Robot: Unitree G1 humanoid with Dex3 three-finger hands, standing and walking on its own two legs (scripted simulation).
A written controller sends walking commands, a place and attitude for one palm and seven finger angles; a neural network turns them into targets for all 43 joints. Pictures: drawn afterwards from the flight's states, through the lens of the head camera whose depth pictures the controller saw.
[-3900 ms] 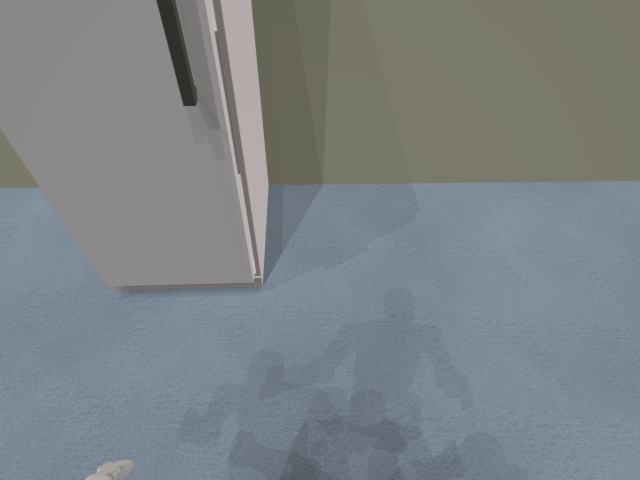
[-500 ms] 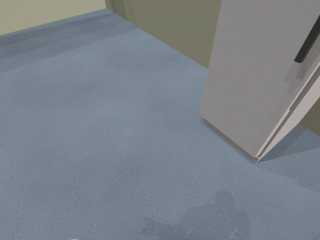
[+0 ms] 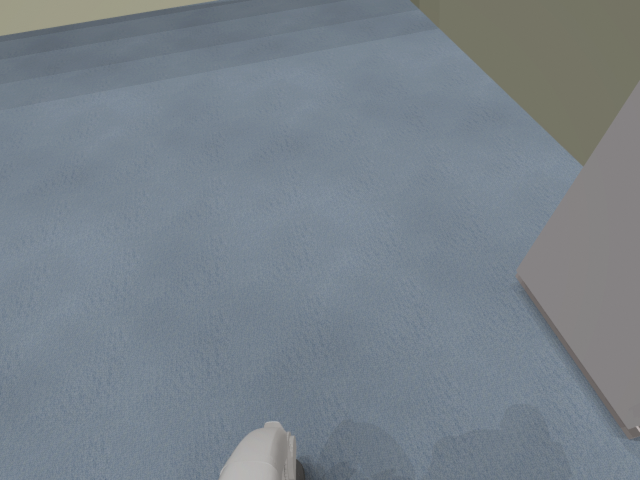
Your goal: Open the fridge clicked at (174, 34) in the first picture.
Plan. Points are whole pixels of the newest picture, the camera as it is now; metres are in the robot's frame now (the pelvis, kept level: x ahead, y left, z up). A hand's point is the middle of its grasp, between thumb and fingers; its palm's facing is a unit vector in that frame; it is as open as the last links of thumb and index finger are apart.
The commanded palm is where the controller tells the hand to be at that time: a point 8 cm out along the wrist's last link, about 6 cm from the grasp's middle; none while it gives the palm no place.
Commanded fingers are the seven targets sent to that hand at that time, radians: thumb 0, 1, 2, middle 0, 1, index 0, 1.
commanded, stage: walk to a spot facing it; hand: right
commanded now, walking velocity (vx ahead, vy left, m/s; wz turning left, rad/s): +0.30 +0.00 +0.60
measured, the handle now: out of the picture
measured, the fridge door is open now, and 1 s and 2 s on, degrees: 0 0 0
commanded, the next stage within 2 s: turn to face it in 0.74 s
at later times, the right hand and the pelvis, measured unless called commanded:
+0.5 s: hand (456, 384) +0.29 -0.17 -0.16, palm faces -0.18 +0.96 -0.22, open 7.4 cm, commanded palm none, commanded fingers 0.00 -0.90 -0.90 0.20 0.30 0.20 0.30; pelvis +0.23 +0.01 +0.00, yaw +16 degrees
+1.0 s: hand (415, 246) +0.55 -0.12 -0.16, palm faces -0.51 +0.83 -0.22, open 7.4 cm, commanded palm none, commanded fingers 0.00 -0.90 -0.90 0.20 0.30 0.20 0.30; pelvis +0.36 -0.01 +0.01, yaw +31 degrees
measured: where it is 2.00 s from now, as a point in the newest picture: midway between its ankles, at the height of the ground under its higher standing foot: (344, 419)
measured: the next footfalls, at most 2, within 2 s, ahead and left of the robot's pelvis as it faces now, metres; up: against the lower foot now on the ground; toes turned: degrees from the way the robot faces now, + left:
left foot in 0.12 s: +0.19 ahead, +0.10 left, +0.00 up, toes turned +13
right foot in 0.60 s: +0.44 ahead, -0.08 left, +0.00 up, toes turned +13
